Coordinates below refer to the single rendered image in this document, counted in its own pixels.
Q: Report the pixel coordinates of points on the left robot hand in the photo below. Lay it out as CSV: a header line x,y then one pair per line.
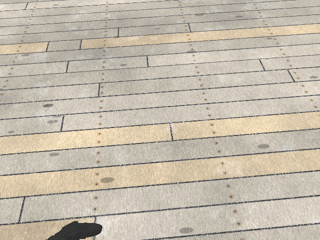
x,y
77,231

